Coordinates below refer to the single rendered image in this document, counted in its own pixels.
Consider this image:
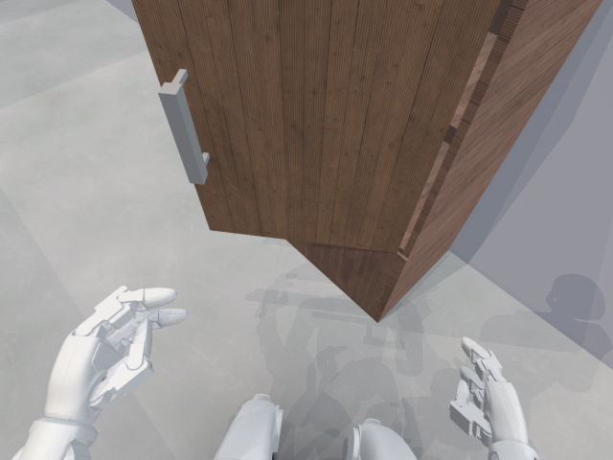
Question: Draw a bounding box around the robot left forearm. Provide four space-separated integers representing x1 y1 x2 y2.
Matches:
12 417 98 460

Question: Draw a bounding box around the right robot hand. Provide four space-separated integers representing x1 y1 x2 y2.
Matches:
450 337 529 449

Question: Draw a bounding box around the left robot hand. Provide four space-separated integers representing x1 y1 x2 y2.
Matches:
44 286 189 425

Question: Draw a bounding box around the robot right thigh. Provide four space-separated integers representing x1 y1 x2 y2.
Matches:
347 424 418 460

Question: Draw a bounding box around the cupboard door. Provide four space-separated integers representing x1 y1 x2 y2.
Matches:
131 0 501 253

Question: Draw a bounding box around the robot right forearm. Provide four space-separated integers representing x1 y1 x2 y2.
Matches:
488 440 539 460

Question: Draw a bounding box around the robot left thigh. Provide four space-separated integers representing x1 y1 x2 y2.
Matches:
214 400 284 460

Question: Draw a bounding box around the robot thigh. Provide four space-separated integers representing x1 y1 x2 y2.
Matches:
214 400 284 460
347 424 418 460

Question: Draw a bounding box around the handle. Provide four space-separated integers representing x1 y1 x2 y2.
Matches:
158 69 210 185

